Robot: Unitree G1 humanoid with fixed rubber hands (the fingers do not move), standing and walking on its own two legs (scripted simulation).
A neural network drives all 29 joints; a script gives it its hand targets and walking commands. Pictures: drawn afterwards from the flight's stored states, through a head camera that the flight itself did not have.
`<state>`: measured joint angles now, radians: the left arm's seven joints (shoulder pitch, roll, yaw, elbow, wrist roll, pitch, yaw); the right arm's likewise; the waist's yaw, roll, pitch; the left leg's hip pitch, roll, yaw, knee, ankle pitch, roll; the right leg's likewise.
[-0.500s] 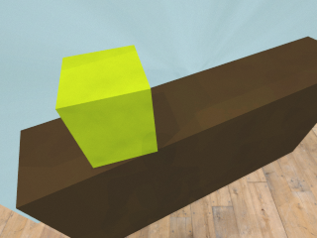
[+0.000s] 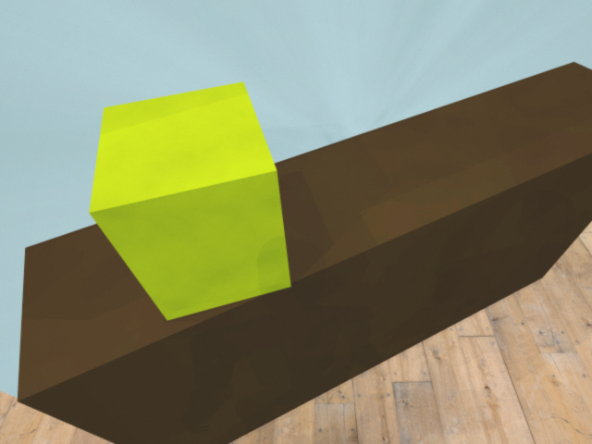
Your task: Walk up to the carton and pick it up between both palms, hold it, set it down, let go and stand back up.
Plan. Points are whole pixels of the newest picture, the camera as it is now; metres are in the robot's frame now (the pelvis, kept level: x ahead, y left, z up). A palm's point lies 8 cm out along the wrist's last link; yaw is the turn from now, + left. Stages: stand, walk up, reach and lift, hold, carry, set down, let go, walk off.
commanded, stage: stand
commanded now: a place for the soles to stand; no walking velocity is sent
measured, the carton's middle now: (204, 203) +0.45 +0.15 +0.08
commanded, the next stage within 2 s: reach and lift in 0.06 s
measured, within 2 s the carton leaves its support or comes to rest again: neither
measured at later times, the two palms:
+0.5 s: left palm out of the picture +0.14 +0.27 -0.09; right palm (477, 404) +0.19 -0.23 -0.09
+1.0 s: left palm out of the picture +0.16 +0.26 -0.05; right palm (469, 410) +0.18 -0.20 -0.05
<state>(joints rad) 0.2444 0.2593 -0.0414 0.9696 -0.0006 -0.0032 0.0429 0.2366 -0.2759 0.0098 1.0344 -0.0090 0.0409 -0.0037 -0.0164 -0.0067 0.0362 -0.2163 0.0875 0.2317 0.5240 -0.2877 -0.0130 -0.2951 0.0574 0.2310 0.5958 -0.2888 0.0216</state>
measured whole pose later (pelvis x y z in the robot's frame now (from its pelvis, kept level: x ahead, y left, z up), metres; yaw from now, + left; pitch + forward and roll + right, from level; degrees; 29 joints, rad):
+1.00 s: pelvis +0.02 +0.00 +0.01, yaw +7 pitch -5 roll +0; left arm 0.19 0.23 0.05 0.32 0.04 0.39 -0.04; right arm 0.31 -0.15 0.00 0.39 0.03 0.08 -0.05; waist -0.02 -0.01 0.10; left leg -0.05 0.05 0.10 0.35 -0.21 -0.02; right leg -0.04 -0.01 0.05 0.33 -0.21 0.03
